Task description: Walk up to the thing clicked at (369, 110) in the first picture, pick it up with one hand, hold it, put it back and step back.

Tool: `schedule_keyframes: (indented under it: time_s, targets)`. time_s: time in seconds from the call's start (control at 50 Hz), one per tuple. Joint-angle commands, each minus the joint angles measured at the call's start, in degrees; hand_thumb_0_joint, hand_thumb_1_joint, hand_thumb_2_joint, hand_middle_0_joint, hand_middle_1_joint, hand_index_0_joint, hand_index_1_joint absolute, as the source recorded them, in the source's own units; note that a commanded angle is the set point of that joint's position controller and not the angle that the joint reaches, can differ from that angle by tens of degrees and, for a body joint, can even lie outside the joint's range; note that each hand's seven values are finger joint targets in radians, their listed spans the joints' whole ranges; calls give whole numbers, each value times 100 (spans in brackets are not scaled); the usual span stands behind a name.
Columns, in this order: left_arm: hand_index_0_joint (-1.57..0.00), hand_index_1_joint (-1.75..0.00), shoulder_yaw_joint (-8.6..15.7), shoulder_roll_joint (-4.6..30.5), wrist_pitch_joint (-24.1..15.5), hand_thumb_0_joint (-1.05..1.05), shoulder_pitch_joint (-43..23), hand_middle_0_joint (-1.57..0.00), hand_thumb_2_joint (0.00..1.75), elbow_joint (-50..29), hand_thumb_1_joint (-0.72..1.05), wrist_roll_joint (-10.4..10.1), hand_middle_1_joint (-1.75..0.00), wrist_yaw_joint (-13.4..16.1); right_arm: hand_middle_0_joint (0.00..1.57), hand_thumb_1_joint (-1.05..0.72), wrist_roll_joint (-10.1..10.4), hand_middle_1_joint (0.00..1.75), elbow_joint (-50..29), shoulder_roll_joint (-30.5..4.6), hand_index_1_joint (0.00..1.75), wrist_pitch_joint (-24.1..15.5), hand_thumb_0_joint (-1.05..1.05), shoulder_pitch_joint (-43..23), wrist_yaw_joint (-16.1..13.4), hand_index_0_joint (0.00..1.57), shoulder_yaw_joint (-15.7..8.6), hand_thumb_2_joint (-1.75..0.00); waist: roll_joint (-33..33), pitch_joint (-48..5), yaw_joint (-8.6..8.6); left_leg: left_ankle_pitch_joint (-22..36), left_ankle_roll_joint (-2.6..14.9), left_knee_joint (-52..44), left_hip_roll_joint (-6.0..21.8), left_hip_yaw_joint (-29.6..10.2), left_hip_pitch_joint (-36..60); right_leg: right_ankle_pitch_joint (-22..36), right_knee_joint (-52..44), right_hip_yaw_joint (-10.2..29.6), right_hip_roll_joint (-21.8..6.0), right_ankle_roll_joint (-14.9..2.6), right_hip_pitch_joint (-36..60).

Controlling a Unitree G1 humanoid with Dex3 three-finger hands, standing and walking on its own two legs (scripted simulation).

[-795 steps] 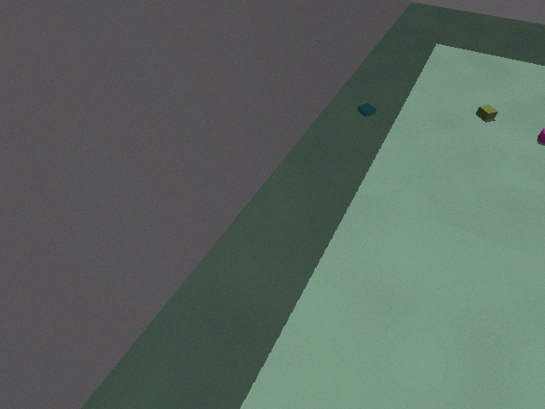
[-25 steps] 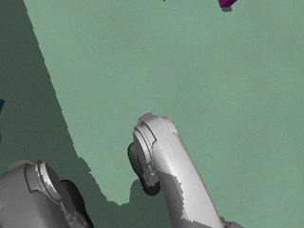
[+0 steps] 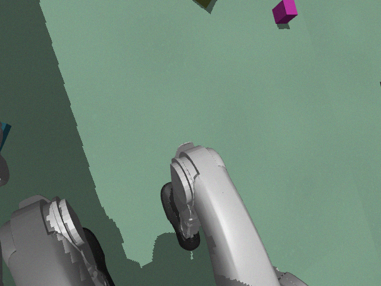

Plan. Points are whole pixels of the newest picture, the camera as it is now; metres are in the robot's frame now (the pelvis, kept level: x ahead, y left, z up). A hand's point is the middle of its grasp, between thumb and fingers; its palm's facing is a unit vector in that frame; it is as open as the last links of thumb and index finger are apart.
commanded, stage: rest palm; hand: left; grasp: from above
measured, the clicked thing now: out of the picture +0.47 +0.31 -0.32
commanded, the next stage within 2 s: close in 1.18 s
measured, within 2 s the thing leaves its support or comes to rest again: neither
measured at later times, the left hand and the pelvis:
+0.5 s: hand out of the picture +0.46 +0.29 -0.27, palm faces -0.18 -0.40 -0.90, open 13.7 cm; pelvis +0.00 +0.00 -0.01, yaw -2 degrees
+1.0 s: hand out of the picture +0.46 +0.30 -0.29, palm faces -0.18 -0.40 -0.90, open 13.5 cm; pelvis -0.01 +0.01 -0.01, yaw -3 degrees
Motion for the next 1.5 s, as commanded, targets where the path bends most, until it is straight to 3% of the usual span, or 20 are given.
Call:
schedule_keyframes:
  time_s: [0.0, 0.02, 0.12, 0.16, 0.2, 0.22, 0.38, 0.44, 0.48, 0.52, 0.6, 0.72, 0.74, 0.88, 0.98, 1.16, 1.24, 1.36, 1.4, 1.48]
  targets:
    - [-10, -109, -95, 982, 21, 0, -1410, -6, 90, -304, -48, -4, -113, 216, 20, -90, -28, 30, 303, -1750, 30, 35, 0, 1609, 33, 20, -302, -90, 2076, -3532, -365, 1334, 146, -1421, -8, 505, 2319, 1506, -1233, -460, 248, -256, 2353]
    - [-11, -109, -153, 876, 15, 0, -1442, -5, 89, -254, -46, -7, -114, 185, 20, -90, -52, 30, 249, -1774, 30, 41, 0, 1626, 42, 20, -307, -90, 2071, -3474, -456, 1363, 156, -1369, -22, 520, 2315, 1540, -1224, -462, 245, -250, 2302]
    - [-10, -110, -144, 1276, -101, 0, -1562, -6, 90, -223, -47, -39, -114, 317, 20, -90, -76, 30, 159, -1850, 30, 3, 0, 1548, -32, 20, -150, -90, 2003, -3447, -484, 1016, 143, -1436, -21, 389, 2338, 1229, -1217, -519, 230, -243, 2337]
    - [-10, -110, -164, 1248, -150, 0, -1601, -6, 90, -304, -48, -114, -114, 394, 20, -90, -145, 30, 64, -1865, 30, -25, 0, 1469, -33, 20, -89, -90, 2100, -3417, -563, 971, 126, -1392, -18, 402, 2466, 1219, -1229, -530, 239, -241, 2382]
    - [-10, -109, -158, 1430, -228, 0, -1734, -6, 91, -386, -49, -127, -113, 472, 20, -90, -169, 30, 64, -1921, 30, -42, 0, 1457, -57, 20, -28, -90, 2198, -3484, -629, 960, 132, -1332, -24, 430, 2421, 1225, -1257, -518, 252, -232, 2524]
    - [-10, -109, -117, 1572, -251, 0, -1696, -6, 90, -350, -49, -124, -113, 505, 20, -90, -146, 30, 82, -1916, 30, -69, 0, 1391, -67, 20, 13, -90, 2249, -3384, -580, 879, 128, -1329, -15, 414, 2418, 1138, -1249, -536, 237, -235, 2399]
    - [-10, -109, -104, 1861, -322, 0, -1601, -7, 92, -364, -48, -55, -113, 623, 20, -91, -237, 30, -5, -2024, 30, -100, 0, 1317, -15, 20, 218, -90, 2655, -3329, -651, 1266, 55, -1191, 67, 358, 2722, 1543, -1122, -644, 231, -245, 2546]
    - [-12, -112, -134, 1825, -322, 0, -1546, -8, 95, -265, -45, -144, -116, 629, 20, -91, -257, 30, 3, -2077, 30, -138, 0, 1279, 20, 20, 257, -90, 2675, -3117, -763, 1235, 32, -1209, 64, 290, 2779, 1582, -1060, -701, 209, -231, 2509]
    - [-12, -110, -94, 1826, -296, 0, -1514, -7, 91, -208, -43, -181, -116, 642, 20, -90, -225, 30, -60, -2089, 30, -118, 0, 1307, 58, 20, 273, -90, 2644, -3117, -718, 1371, 15, -1189, 104, 209, 2803, 1674, -1004, -750, 219, -239, 2435]
    - [-12, -109, -211, 1689, -272, 0, -1427, -6, 86, -155, -43, -292, -116, 610, 20, -90, -273, 30, -161, -2117, 30, -123, 0, 1285, 90, 20, 343, -90, 2616, -3039, -826, 1467, 21, -1155, 97, 214, 2762, 1789, -976, -775, 246, -224, 2538]
    - [-12, -108, -294, 1728, -260, 0, -1417, -5, 84, -168, -41, -391, -116, 549, 20, -90, -263, 30, -274, -2172, 30, -124, 0, 1285, 110, 20, 422, -90, 2428, -2956, -861, 1525, 46, -1086, 85, 185, 2567, 1839, -965, -786, 268, -187, 2584]
    - [-13, -108, -338, 1844, -309, 0, -1456, -5, 84, -245, -40, -346, -117, 546, 20, -90, -252, 30, -354, -2223, 30, -139, 0, 1275, 118, 20, 487, -90, 2557, -2843, -902, 1467, 27, -1100, 81, 108, 2652, 1807, -913, -844, 264, -214, 2555]
    - [-12, -109, -329, 1929, -315, 0, -1459, -5, 84, -235, -41, -347, -117, 539, 20, -90, -227, 30, -312, -2260, 30, -151, 0, 1181, 106, 20, 478, -90, 2545, -2732, -845, 1281, 29, -1115, 89, 105, 2547, 1667, -932, -844, 260, -203, 2465]
    - [-12, -109, -346, 2057, -322, 0, -1482, -5, 86, -393, -42, -305, -116, 598, 20, -90, -214, 30, -432, -2307, 30, -163, 0, 1206, 89, 20, 505, -90, 2545, -2877, -886, 1293, 46, -1037, 100, 131, 2554, 1693, -1042, -831, 292, -185, 2711]
    - [-13, -110, -434, 1928, -327, 0, -1440, -6, 87, -360, -40, -489, -117, 545, 20, -90, -239, 30, -473, -2324, 30, -186, 0, 1098, 66, 20, 579, -90, 2549, -2708, -959, 1296, 11, -1035, 125, 67, 2611, 1705, -959, -889, 287, -186, 2618]
    - [-13, -108, -508, 2056, -323, 0, -1444, -5, 84, -334, -38, -353, -116, 439, 20, -90, -185, 30, -447, -2326, 30, -190, 0, 1068, 9, 20, 617, -90, 2599, -2462, -932, 1214, -20, -1142, 141, -59, 2667, 1602, -908, -964, 263, -203, 2370]
    - [-14, -109, -510, 2097, -329, 0, -1348, -7, 84, -300, -38, -327, -117, 460, 20, -90, -190, 30, -565, -2386, 30, -162, 0, 1158, 13, 20, 630, -90, 2522, -2600, -968, 1360, 0, -1136, 145, -53, 2656, 1736, -968, -956, 332, -209, 2613]
    - [-24, -98, -566, 2070, -343, 0, -1491, -16, 75, -454, -23, -445, -106, 437, 20, -89, -228, 30, -609, -2402, 30, -189, 0, 1063, 12, 20, 698, -90, 2618, -2452, -1026, 1357, -28, -1120, 161, -78, 2726, 1729, -908, -995, 300, -198, 2480]
    - [-24, -97, -535, 2192, -348, 0, -1519, -17, 75, -463, -23, -354, -104, 463, 20, -89, -191, 30, -633, -2443, 30, -162, 0, 1092, -4, 20, 679, -90, 2674, -2461, -1026, 1327, -26, -1155, 168, -105, 2739, 1686, -961, -994, 293, -208, 2486]
    - [-27, -95, -562, 2251, -323, 0, -1443, -18, 69, -519, -18, -372, -105, 435, 20, -89, -218, 30, -635, -2420, 30, -171, 0, 1097, -19, 20, 716, -90, 2623, -2461, -1020, 1260, 1, -1108, 141, 2, 2669, 1658, -1042, -958, 328, -190, 2629]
